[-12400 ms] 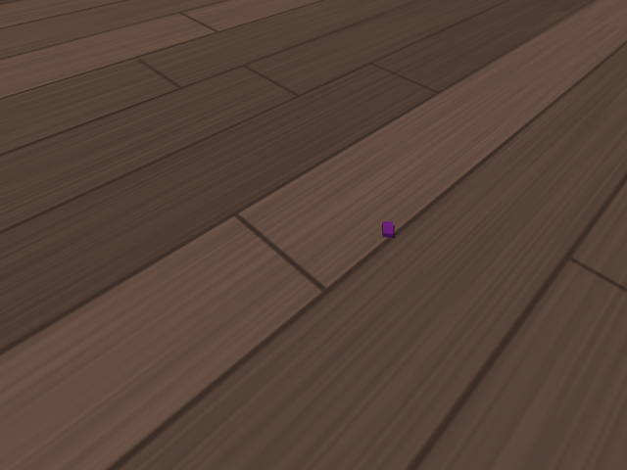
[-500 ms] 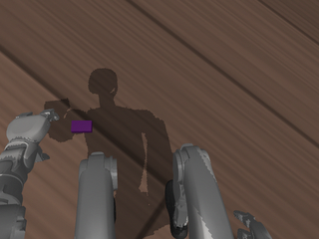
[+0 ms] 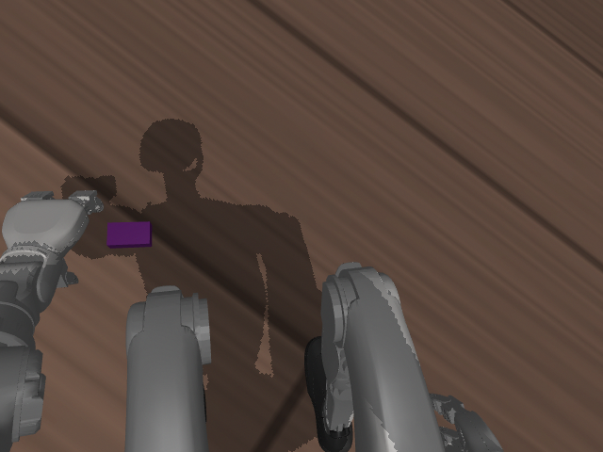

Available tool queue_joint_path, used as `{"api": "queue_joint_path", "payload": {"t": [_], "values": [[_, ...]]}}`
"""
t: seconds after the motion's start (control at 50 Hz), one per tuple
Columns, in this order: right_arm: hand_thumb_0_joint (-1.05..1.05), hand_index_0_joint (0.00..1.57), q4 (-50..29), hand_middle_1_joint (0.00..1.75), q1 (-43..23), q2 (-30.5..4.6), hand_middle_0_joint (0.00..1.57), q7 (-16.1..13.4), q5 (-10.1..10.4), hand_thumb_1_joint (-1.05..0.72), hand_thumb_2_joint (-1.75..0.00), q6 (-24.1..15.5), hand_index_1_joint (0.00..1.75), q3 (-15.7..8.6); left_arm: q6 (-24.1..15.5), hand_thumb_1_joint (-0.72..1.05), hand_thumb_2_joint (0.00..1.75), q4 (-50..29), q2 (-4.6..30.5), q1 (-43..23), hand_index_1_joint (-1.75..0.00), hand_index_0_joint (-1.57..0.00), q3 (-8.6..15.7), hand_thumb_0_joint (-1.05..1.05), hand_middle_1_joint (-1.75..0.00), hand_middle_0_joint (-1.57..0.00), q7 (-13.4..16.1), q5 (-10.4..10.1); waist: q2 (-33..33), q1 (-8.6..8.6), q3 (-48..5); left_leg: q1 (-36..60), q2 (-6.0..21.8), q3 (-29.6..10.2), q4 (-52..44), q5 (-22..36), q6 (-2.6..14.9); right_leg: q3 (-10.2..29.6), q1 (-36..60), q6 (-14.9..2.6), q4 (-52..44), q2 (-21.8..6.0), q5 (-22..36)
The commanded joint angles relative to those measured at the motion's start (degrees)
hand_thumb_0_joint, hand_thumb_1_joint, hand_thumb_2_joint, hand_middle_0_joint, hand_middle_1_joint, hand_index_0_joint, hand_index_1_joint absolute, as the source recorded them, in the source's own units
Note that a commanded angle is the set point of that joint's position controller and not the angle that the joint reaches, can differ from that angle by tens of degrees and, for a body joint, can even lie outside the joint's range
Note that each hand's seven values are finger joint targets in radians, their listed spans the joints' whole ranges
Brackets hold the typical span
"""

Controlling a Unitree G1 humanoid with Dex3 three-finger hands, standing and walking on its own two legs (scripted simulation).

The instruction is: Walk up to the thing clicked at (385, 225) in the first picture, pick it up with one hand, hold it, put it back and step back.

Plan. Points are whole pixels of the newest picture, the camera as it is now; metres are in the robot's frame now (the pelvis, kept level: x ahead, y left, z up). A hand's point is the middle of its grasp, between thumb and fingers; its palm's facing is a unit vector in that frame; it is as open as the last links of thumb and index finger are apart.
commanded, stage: rise first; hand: left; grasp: from above
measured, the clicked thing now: (130, 235) +0.46 +0.22 -0.33
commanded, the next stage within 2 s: approach in 0.66 s
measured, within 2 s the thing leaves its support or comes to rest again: neither
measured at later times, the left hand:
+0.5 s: hand (76, 243) +0.42 +0.27 -0.20, palm faces -0.47 -0.04 -0.88, open 11.1 cm
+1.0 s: hand (95, 229) +0.44 +0.24 -0.21, palm faces -0.46 -0.01 -0.89, open 11.9 cm
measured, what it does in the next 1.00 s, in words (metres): stands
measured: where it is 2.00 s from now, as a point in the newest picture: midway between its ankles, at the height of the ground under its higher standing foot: (261, 433)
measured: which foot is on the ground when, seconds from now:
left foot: down 0.00-1.00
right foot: down 0.00-1.00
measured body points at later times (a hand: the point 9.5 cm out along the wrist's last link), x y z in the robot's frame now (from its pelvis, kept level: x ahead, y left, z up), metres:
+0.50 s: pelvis +0.01 +0.00 -0.01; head +0.23 +0.06 +0.37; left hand +0.44 +0.27 -0.14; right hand +0.08 -0.28 -0.13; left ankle +0.08 +0.12 -0.31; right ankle +0.11 -0.13 -0.31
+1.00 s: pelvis +0.01 +0.00 -0.02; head +0.24 +0.06 +0.36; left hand +0.46 +0.24 -0.16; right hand +0.07 -0.28 -0.13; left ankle +0.08 +0.12 -0.31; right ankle +0.11 -0.13 -0.31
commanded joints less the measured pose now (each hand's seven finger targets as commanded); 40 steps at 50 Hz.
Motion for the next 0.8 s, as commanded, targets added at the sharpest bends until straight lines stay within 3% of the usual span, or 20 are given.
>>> {"api": "queue_joint_path", "payload": {"t": [0.0,0.06,0.12,0.2,0.22,0.24,0.32,0.36,0.4,0.44,0.5,0.64,0.66,0.72,0.74,0.76,0.78], "values": [[0.0,0.2,-1.3,0.3,9.4,-13.1,0.2,-0.8,-0.3,-0.9,-0.9,-0.4,0.3,-4.4,-0.3,-0.09,0.64,-6.1,12.5,-16.3,-0.59,-0.46,1.1,0.0,-0.6,-0.45,2.8,-0.1,12.0,-0.28,-34.8,26.3,-0.8,5.9,-15.6,6.8,3.48,-6.0,16.8,-4.45,-12.6,1.4,6.0],[0.0,0.2,-1.2,0.3,9.7,-13.9,0.2,-0.8,-0.8,-0.9,-0.9,-0.3,0.3,-4.6,-0.6,-0.07,0.63,-7.2,15.2,-16.3,-0.58,-0.48,3.4,0.0,-0.6,-0.46,3.6,-0.2,12.3,0.23,-36.2,26.9,-0.8,5.7,-15.6,7.5,3.42,-6.1,16.8,-4.38,-11.8,1.3,6.4],[0.0,0.2,-1.1,0.3,9.3,-13.4,0.2,-0.5,-0.9,-0.9,-0.9,-0.4,0.3,-4.4,-0.3,-0.06,0.62,-5.1,11.9,-16.4,-0.58,-0.49,1.4,0.0,-0.59,-0.47,3.8,-0.1,12.4,-0.86,-34.9,26.5,-0.8,5.8,-15.2,7.1,3.38,-6.1,15.8,-4.43,-11.7,1.4,6.2],[0.0,0.2,-0.6,0.3,10.3,-13.7,0.2,-0.6,-1.4,-0.9,-0.9,-0.4,0.3,-4.4,-0.4,-0.06,0.62,-6.9,14.7,-17.3,-0.58,-0.48,3.2,0.0,-0.59,-0.47,4.8,0.1,12.6,-0.53,-36.8,26.3,-0.7,6.1,-13.9,9.4,3.55,-5.8,17.8,-4.18,-11.2,1.2,8.8],[0.0,0.2,-0.8,0.3,9.7,-13.5,0.2,-0.5,-1.3,-0.9,-0.9,-0.4,0.3,-4.1,0.1,-0.06,0.62,-4.0,12.9,-14.6,-0.57,-0.49,2.2,0.0,-0.59,-0.47,4.8,0.2,12.0,-0.37,-35.9,26.5,-0.8,6.1,-14.1,9.0,3.49,-5.6,17.0,-4.33,-11.0,1.1,8.2],[0.0,0.2,-0.5,0.3,10.1,-13.5,0.2,-0.3,-1.4,-0.9,-0.9,-0.5,0.3,-4.5,0.0,-0.06,0.62,-6.1,13.1,-17.0,-0.57,-0.49,2.1,0.0,-0.59,-0.47,4.9,0.1,12.8,-1.2,-36.2,26.7,-0.7,6.1,-13.7,10.0,3.47,-5.9,17.3,-4.23,-10.9,1.3,9.6],[0.0,0.2,-0.2,0.3,10.4,-14.0,0.2,-0.3,-1.5,-0.9,-0.9,-0.5,0.3,-4.5,0.2,-0.04,0.6,-5.7,14.7,-17.2,-0.56,-0.5,3.3,0.0,-0.58,-0.48,5.2,-0.1,12.9,-0.8,-36.9,26.6,-0.6,5.9,-13.4,10.4,3.46,-5.8,17.1,-4.29,-10.4,1.2,9.8],[0.0,0.2,-0.4,0.3,10.1,-13.7,0.2,-0.2,-1.7,-0.9,-0.9,-0.5,0.3,-4.0,0.5,-0.05,0.6,-3.4,12.7,-16.4,-0.55,-0.5,2.0,0.0,-0.57,-0.49,5.1,0.0,12.7,-1.27,-35.7,25.6,-0.8,6.2,-13.2,9.9,3.54,-5.7,17.5,-4.2,-10.9,1.3,9.6],[0.0,0.2,-0.6,0.3,9.9,-14.2,0.2,-0.3,-1.6,-0.9,-0.9,-0.4,0.3,-4.0,0.4,-0.03,0.59,-3.5,14.2,-17.2,-0.54,-0.51,3.1,0.0,-0.56,-0.5,5.4,-0.2,12.7,-1.18,-35.9,25.3,-0.8,5.9,-13.6,8.5,3.55,-5.8,16.6,-4.24,-10.5,1.3,8.2],[0.0,0.2,-0.3,0.3,9.7,-13.8,0.2,-0.1,-1.8,-0.9,-0.9,-0.6,0.3,-3.8,0.5,-0.05,0.61,-2.3,12.8,-16.6,-0.56,-0.5,1.8,0.0,-0.57,-0.49,5.2,0.0,13.0,-1.22,-34.7,25.1,-0.8,6.1,-13.3,8.1,3.5,-5.9,16.5,-4.43,-10.6,1.4,7.9],[0.0,0.2,-0.4,0.3,9.8,-14.0,0.2,-0.1,-1.8,-0.9,-0.9,-0.7,0.3,-3.7,0.5,-0.06,0.61,-2.2,13.3,-16.6,-0.55,-0.5,2.3,0.0,-0.56,-0.49,5.6,-0.1,13.0,-1.2,-35.0,25.5,-0.8,5.8,-13.3,8.5,3.39,-6.1,16.1,-4.41,-10.0,1.4,8.1],[0.0,0.2,0.4,0.3,9.9,-14.4,0.2,0.3,-2.5,-0.9,-0.9,-1.4,0.3,-3.1,0.3,-0.08,0.63,0.1,12.8,-19.2,-0.58,-0.48,1.3,0.0,-0.59,-0.47,6.0,0.2,12.1,-3.16,-33.0,23.8,-0.8,5.7,-11.9,7.8,3.6,-6.2,15.3,-4.22,-9.7,1.4,8.1],[0.0,0.2,0.1,0.3,9.8,-14.7,0.2,0.3,-2.4,-0.9,-0.9,-1.3,0.3,-3.3,0.2,-0.08,0.64,-1.4,13.5,-18.8,-0.59,-0.47,2.0,0.0,-0.6,-0.46,6.2,0.2,12.7,-2.32,-34.2,24.7,-0.9,5.8,-12.4,8.1,3.59,-6.1,16.0,-4.2,-10.3,1.4,8.2],[0.0,0.2,0.2,0.3,10.1,-14.8,0.2,0.4,-2.4,-0.9,-0.9,-1.3,0.3,-3.2,0.3,-0.08,0.63,-1.0,14.7,-18.0,-0.6,-0.47,3.0,0.0,-0.62,-0.46,6.7,0.1,12.4,-1.98,-35.4,24.3,-0.9,5.9,-12.2,8.6,3.56,-6.1,16.7,-4.18,-9.8,1.4,8.7],[0.0,0.2,-0.1,0.3,9.9,-14.6,0.2,0.4,-2.5,-0.9,-0.9,-1.2,0.3,-3.2,0.4,-0.13,0.7,-1.8,14.1,-18.2,-0.61,-0.46,2.6,0.0,-0.58,-0.48,6.8,0.1,13.4,-2.0,-35.7,24.6,-0.9,5.9,-12.4,8.7,3.54,-6.0,16.8,-4.15,-9.8,1.5,8.7],[0.0,0.2,0.0,0.3,9.9,-14.6,0.2,0.6,-2.6,-0.9,-0.89,-1.5,0.3,-3.0,0.6,-0.11,0.65,-0.4,13.9,-18.7,-0.63,-0.43,2.2,0.0,-0.66,-0.41,6.7,0.2,13.4,-2.91,-34.4,24.4,-0.8,5.8,-12.1,8.3,3.51,-6.2,15.9,-4.14,-9.5,1.4,8.4],[0.0,0.2,0.1,0.3,9.7,-14.5,0.2,0.6,-2.6,-0.89,-0.89,-1.5,0.3,-3.0,0.6,-0.11,0.65,-1.1,13.2,-19.8,-0.67,-0.41,1.4,0.0,-0.71,-0.37,6.7,0.4,14.1,-2.64,-34.7,24.9,-0.8,5.7,-12.4,7.8,3.39,-6.3,15.2,-4.38,-9.6,1.6,8.0]]}}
